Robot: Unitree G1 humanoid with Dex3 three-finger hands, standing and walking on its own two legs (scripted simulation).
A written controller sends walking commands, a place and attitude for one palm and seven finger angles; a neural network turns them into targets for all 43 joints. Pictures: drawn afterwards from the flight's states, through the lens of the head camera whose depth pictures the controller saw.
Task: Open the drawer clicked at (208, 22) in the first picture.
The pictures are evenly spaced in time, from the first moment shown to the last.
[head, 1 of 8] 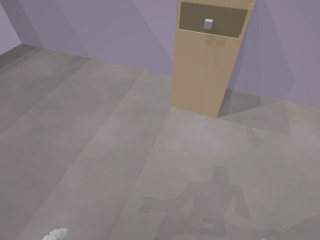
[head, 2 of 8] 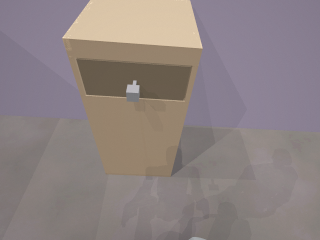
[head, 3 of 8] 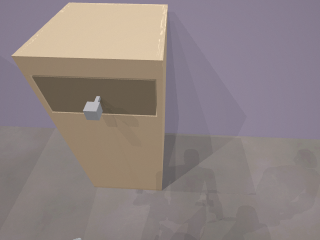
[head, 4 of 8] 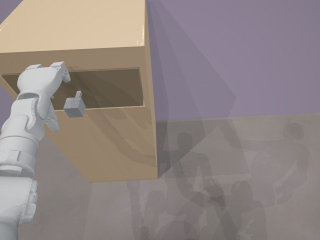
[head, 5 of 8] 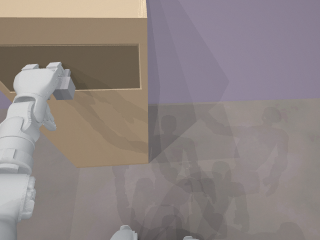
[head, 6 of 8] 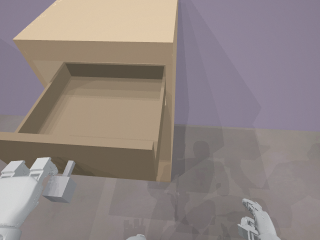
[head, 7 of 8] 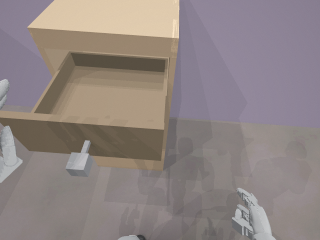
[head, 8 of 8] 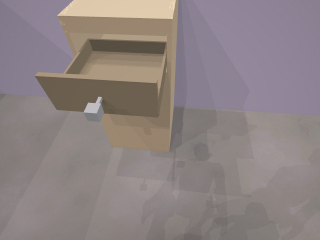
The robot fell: no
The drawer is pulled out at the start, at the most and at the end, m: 0.00 0.27 0.27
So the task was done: yes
